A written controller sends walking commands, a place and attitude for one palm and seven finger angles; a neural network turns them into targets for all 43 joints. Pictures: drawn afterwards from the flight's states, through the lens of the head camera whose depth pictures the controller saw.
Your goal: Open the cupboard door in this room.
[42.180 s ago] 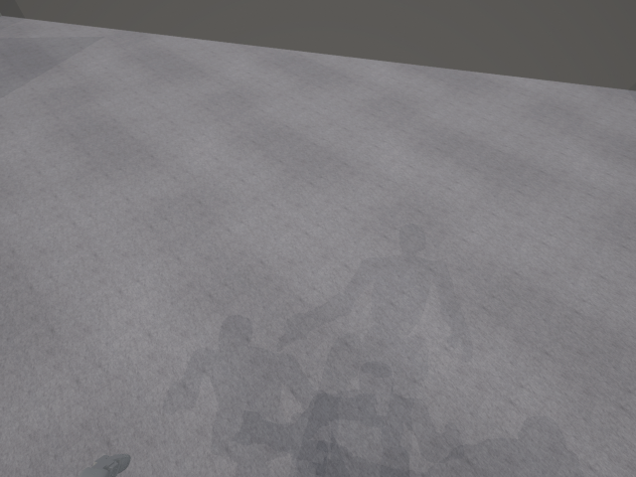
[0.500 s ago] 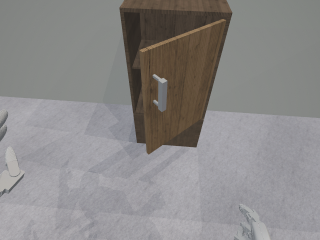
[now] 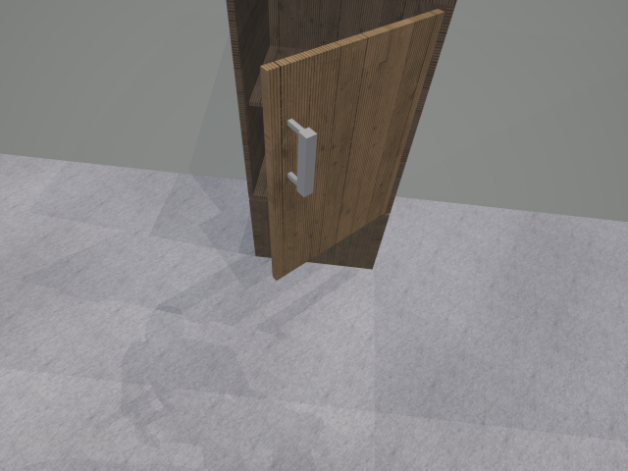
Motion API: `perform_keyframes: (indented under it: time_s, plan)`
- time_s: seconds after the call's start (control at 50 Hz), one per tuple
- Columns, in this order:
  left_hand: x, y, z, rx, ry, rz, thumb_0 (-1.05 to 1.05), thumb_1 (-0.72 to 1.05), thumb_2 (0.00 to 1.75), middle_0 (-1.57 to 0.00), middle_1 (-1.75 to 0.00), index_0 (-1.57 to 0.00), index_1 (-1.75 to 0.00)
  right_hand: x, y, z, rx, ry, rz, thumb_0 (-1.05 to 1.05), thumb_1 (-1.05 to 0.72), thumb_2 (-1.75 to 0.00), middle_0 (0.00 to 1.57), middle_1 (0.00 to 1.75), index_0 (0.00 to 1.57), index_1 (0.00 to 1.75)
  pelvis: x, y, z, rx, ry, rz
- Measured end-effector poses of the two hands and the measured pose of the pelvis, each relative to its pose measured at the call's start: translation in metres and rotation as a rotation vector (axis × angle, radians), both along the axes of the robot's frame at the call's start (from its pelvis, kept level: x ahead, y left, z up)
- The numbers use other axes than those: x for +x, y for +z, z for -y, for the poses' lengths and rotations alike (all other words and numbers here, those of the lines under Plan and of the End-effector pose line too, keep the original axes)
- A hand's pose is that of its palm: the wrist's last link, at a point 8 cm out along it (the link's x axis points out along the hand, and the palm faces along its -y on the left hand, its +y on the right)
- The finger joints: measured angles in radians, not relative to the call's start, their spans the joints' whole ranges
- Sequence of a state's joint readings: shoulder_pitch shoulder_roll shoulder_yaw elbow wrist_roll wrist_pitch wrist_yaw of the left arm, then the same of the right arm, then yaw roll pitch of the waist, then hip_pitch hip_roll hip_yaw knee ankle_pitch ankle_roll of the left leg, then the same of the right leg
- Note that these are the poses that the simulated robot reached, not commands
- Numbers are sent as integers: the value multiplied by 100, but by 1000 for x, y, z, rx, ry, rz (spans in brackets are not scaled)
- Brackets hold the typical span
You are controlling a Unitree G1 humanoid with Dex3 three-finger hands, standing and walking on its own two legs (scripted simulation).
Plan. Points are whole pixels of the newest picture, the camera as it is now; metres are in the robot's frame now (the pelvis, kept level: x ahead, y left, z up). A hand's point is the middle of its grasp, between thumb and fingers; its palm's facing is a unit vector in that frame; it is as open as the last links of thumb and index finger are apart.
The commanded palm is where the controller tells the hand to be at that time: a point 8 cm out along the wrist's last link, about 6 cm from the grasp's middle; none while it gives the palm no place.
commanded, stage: let the arm hang, fingers relaxed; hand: left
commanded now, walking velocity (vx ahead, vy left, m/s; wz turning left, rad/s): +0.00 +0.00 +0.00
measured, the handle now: (299, 158) +0.63 +0.06 +0.01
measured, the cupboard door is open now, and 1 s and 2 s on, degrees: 44 44 44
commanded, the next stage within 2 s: look to check the result in 0.74 s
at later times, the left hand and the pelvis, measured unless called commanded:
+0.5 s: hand out of the picture +0.01 +0.15 -0.17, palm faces +0.03 -0.98 -0.20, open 7.3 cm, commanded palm none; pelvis +0.02 -0.02 +0.01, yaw +0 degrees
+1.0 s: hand out of the picture +0.01 +0.14 -0.17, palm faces +0.05 -0.98 -0.18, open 7.4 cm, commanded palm none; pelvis +0.04 -0.02 +0.01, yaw +0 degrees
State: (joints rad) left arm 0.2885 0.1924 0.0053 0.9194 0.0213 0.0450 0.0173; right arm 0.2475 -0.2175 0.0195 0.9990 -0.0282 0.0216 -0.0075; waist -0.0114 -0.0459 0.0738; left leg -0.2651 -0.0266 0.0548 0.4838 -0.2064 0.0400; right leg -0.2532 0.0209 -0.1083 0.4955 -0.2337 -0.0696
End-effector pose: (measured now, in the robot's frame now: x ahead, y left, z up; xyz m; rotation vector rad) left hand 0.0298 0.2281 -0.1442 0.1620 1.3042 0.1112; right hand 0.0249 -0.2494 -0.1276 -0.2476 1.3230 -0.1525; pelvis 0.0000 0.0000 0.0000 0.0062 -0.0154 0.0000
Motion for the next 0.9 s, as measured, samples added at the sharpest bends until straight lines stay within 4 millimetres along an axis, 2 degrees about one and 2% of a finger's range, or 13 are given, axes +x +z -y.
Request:
perform_keyframes:
  time_s: [0.1, 0.2, 0.28, 0.42, 0.5, 0.66, 0.9]
  plan:
    - [-34, 4, 1, 13, 31, -109, 0, 97, 89, -21, -30, -21, -30, -35, -7, -7, 34, -36, -122, 1, -91, -90, 20, 30, 19, 29, 3, 4, 4, -7, 6, 3]
    - [-47, 12, 0, 47, 51, -158, 0, 93, 89, -21, -30, -21, -30, -48, -17, -22, 91, -59, -156, 1, -91, -90, 20, 30, 19, 29, 7, 5, 6, -5, 4, 10]
    - [-45, 15, 3, 61, 57, -156, 1, 92, 90, -20, -30, -20, -30, -48, -23, -34, 132, -68, -153, 1, -91, -90, 20, 30, 19, 29, 9, 6, 8, -2, 1, 16]
    - [-28, 13, 20, 40, 59, -110, 1, 91, 90, -20, -30, -20, -30, -41, -26, -45, 167, -72, -134, 1, -91, -90, 20, 30, 19, 29, 14, 6, 13, 2, 0, 21]
    - [-20, 9, 31, 18, 57, -93, 1, 91, 90, -20, -30, -20, -30, -38, -24, -43, 162, -78, -126, 1, -91, -90, 20, 30, 20, 29, 16, 6, 16, 2, -1, 22]
    - [-24, 5, 40, -9, 75, -113, 1, 92, 90, -20, -30, -20, -30, -37, -20, -33, 127, -85, -140, 0, -91, -90, 20, 30, 19, 29, 23, 6, 18, -1, 1, 18]
    - [-29, 6, 42, -16, 91, -163, 1, 91, 90, -20, -30, -20, -30, -31, -17, -30, 111, -83, -164, 1, -91, -90, 20, 30, 19, 29, 33, 7, 17, 0, 3, 10]
